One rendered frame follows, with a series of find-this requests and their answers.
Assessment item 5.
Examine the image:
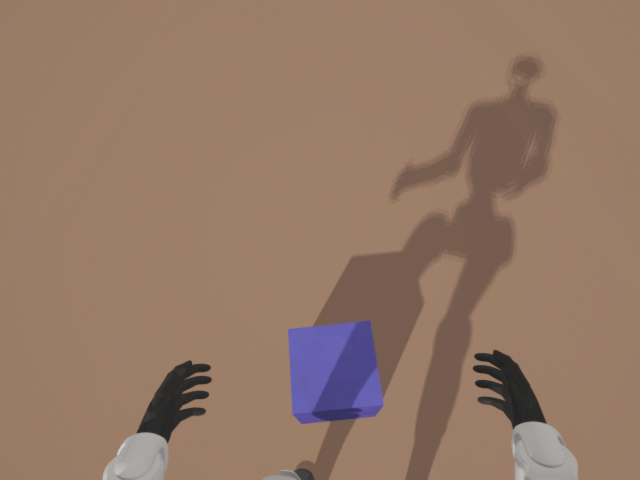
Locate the robot left forearm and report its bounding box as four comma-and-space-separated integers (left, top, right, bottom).
103, 432, 169, 480

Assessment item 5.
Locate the robot right hand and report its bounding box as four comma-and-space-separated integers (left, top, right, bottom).
473, 350, 547, 429

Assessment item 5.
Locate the robot left hand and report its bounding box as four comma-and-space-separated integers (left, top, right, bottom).
136, 360, 212, 444

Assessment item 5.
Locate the carton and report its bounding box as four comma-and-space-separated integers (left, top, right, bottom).
288, 321, 384, 424

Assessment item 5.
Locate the robot right forearm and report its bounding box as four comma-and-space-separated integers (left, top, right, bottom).
512, 421, 579, 480

